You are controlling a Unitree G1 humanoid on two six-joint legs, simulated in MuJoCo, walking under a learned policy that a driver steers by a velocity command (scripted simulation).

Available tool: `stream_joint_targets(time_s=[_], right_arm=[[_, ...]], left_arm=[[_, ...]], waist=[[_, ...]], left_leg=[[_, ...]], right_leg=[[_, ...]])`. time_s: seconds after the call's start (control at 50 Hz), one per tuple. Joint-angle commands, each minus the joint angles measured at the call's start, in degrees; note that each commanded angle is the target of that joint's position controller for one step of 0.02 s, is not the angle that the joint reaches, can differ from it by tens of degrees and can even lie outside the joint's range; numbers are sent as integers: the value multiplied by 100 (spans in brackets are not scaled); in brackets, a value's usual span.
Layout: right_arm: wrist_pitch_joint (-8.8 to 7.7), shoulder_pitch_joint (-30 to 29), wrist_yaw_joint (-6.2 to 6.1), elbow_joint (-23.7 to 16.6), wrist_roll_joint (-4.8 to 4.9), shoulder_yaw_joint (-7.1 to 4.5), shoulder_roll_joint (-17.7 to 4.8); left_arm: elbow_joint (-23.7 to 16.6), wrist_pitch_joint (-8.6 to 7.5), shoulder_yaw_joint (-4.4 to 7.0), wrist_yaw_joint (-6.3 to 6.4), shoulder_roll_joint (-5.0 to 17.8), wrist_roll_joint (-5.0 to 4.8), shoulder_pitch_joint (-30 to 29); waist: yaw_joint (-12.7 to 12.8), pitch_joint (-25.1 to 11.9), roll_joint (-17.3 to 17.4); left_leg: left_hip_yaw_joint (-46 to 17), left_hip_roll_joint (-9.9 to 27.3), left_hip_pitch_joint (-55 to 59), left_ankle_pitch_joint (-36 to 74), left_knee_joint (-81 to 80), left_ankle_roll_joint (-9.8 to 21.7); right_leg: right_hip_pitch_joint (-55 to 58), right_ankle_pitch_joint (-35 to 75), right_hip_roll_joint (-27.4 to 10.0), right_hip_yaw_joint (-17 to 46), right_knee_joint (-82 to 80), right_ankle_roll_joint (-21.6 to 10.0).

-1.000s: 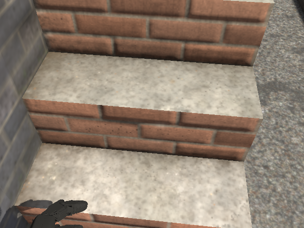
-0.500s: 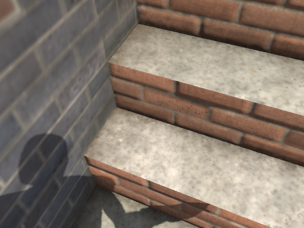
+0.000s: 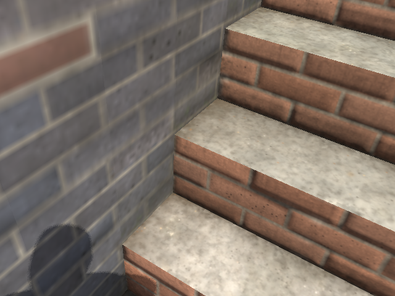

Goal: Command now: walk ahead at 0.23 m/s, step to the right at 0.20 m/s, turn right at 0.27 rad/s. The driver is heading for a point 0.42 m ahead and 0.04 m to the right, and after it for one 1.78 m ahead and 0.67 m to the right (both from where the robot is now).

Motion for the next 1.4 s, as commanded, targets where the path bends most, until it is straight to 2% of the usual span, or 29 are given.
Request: stream_joint_targets(time_s=[0.02, 0.14, 0.16, 0.18, 0.22, 0.3, 0.48, 0.52, 0.56, 0.58, 0.6, 0.62, 0.64, 0.66, 0.68, 0.72, 0.76, 0.86, 0.92, 0.98, 1.02, 1.06, 1.12, 1.2, 1.28, 1.32, 1.36, 1.38, 1.4], right_arm=[[-106, -459, -60, -421, 254, -564, -1425], [-43, -575, -54, -422, 356, -490, -1135], [-127, -1234, 83, -704, 374, -431, -989], [-368, -1473, 240, -960, 209, -331, -535], [-621, -818, 453, -539, 381, -425, -1082], [-643, -793, 365, -631, 148, -311, -1001], [-675, -1759, 421, -1188, 584, 57, -345], [-549, -1589, 543, -1259, 482, 188, -260], [-161, -664, 534, -922, 337, 50, -731], [-192, 1015, 330, -413, 190, -159, -902], [-246, 1310, 286, -183, 7, -162, -1053], [-182, 1317, 249, 304, -103, -218, -1277], [-69, 1753, 155, 404, -2, -428, -1550], [-40, 2269, 225, 625, -408, -413, -1523], [-17, 2124, 523, 1204, -333, -269, -1113], [-189, 1194, 367, 1161, 90, -310, -681], [-398, 268, 318, 1061, 89, -289, -439], [-423, 552, 341, 937, -72, -264, -603], [-61, 630, 40, 593, 61, -352, -1064], [134, 1285, -59, 730, -95, -521, -1509], [-150, 145, 282, 348, 80, -177, -511], [-409, 38, 503, 406, 139, -322, -881], [-294, -106, 499, -57, -23, -199, -664], [-344, -726, 410, -425, -50, 58, -427], [-84, -496, 184, -387, 396, 145, -544], [-153, 638, 28, 214, 365, -110, -1055], [-107, 606, 91, 160, -177, -276, -1400], [70, 740, 20, -168, -307, -389, -1473], [206, 312, 19, -450, -301, -373, -1282]], left_arm=[[-446, 35, 132, 15, 526, 99, -397], [-169, -632, 43, -499, 332, 104, 143], [-97, -630, 72, -459, 550, 26, 665], [-428, -684, 332, -360, 1870, -1, 952], [-998, -734, 223, -56, 1375, 47, -172], [-1011, -764, 203, -35, 1470, -83, -52], [-15, -764, 97, 105, 1025, 94, 923], [-95, -776, 17, 263, 988, 193, -104], [105, -857, 232, 464, 1553, -343, -391], [340, -918, 352, 250, 2367, -17, -400], [512, -817, 394, 201, 2315, -150, 66], [367, -949, 372, 164, 1867, -224, 843], [602, -993, 330, 77, 1944, -266, 673], [700, -988, 297, -26, 1897, -245, -53], [-251, -1171, 28, -100, 1315, -112, -2450], [-454, -1122, 19, -484, 655, 95, -1747], [-387, -941, -88, -643, 429, 186, -1268], [-186, -920, -240, -376, 260, 3, -1520], [-118, -645, -359, -68, 455, -55, -1327], [536, -155, -78, 192, 446, -241, -1485], [931, -273, 66, 222, 916, -65, -250], [465, -525, 140, 305, 1117, 453, -984], [228, -406, 64, 467, 924, -8, -1824], [116, -439, 123, 544, 621, -112, -1435], [353, -246, 464, 587, 1225, -107, -618], [213, -402, 468, 489, 1033, -32, -1059], [105, -699, 356, 249, 364, -188, -1260], [266, -849, 432, 118, 585, -399, -567], [372, -866, 526, 10, 974, -411, -493]], waist=[[-228, 1011, 1422], [-281, 507, -30], [-14, 430, -174], [-70, 121, -1907], [-326, 270, -619], [-512, 727, 52], [-9, 2083, -714], [-538, 1404, -753], [-1216, -314, -1127], [-1910, -943, -1107], [-1770, -944, -1241], [-1048, -1134, -895], [-1526, -1965, 1615], [-1905, -2950, 3424], [-2128, -1046, 1530], [-827, -280, -499], [-182, 582, -466], [-455, 620, 810], [-445, 1074, 1252], [-871, 1034, 859], [-286, 446, -660], [-426, 386, -423], [-1001, 951, 566], [-787, 972, 495], [-615, 420, -1269], [-836, 179, -1323], [-773, -393, 875], [-763, -1135, 1636], [-670, -1046, 1079]], left_leg=[[-1393, 1458, -361, -1546, -2335, 1061], [404, 370, 435, 303, 307, 773], [98, 314, -1312, -488, 1633, 743], [22, -402, -3180, -860, 2919, 269], [-775, -244, -3828, 7, 4729, -68], [-376, -200, -3941, 228, 6641, -303], [11, -535, -7552, -1060, 9245, -109], [720, -335, -5343, 166, 7693, -9], [1911, -1149, 387, -129, 5720, 301], [1428, -891, 1257, -973, 5412, 285], [936, -1031, 1456, -1347, 3845, 484], [-2, -822, 3184, -2077, 2643, 1156], [-2473, 118, 3962, -1924, 599, 1486], [-4955, 493, 3408, -1214, -605, 1989], [-2118, -451, 1587, 838, -52, 1277], [-3982, 27, 205, -2159, -652, 1551], [-3066, -466, -1072, -2278, -614, 1061], [-2403, -54, -1483, -1631, -1137, 1697], [-1333, -308, -2080, -1450, -2191, 755], [-1913, 280, -2070, -3104, -1666, 1005], [-526, -269, -2881, -835, 1881, 413], [-1055, -420, -3781, -280, 4865, -10], [-986, -425, -3449, 658, 6459, -553], [-271, -381, -2401, 1488, 3920, -616], [548, -931, -383, -914, -95, -489], [-509, -83, 844, 1161, -1260, -61], [-1567, 1188, 3162, 6904, -780, 367], [-2461, 2256, 3236, 6761, -889, 1265], [-2340, 2384, 2934, 5776, -979, 1761]], right_leg=[[604, -945, -316, -419, -2965, -392], [2216, 730, -126, -94, -6284, -1002], [3569, 810, -606, 747, -5958, -842], [4697, 2510, -1837, 2868, -5616, -1270], [4160, -1055, -1913, 3754, -6120, -1571], [3474, -74, -1510, 2630, -5787, -851], [3990, 3915, -1349, 891, -5556, -389], [2175, 5102, -1133, -32, -6345, -238], [288, 10666, -808, -553, -6620, -884], [1393, 13545, -1737, -261, -5893, -1384], [1913, 14461, -1474, -303, -4950, -993], [300, 14331, -728, -153, -3926, -43], [-302, 7936, -274, 800, -1299, 56], [733, 2299, 598, 1324, 1499, 568], [585, 1198, 328, 1037, 1821, 400], [-133, 1537, 508, 1172, 2275, 326], [132, 1661, 369, 977, 1790, 58], [-239, 1433, 465, 279, 1768, -501], [659, -2031, 339, -493, -2519, -624], [2147, -72, 392, -760, -4179, -326], [3443, -714, -1203, 2204, -5521, -929], [2811, -1747, -2078, 4844, -6375, -1959], [1573, -378, -996, 2719, -5653, -1397], [1135, 1458, -417, 1789, -5184, -1138], [1979, 2300, -708, 2191, -5638, -1377], [1996, 3152, -754, 2219, -4734, -1051], [-438, -393, 378, 1261, -2180, -253], [-846, -1591, 575, 991, -442, 256], [-1216, -1816, 336, 893, 1214, 593]])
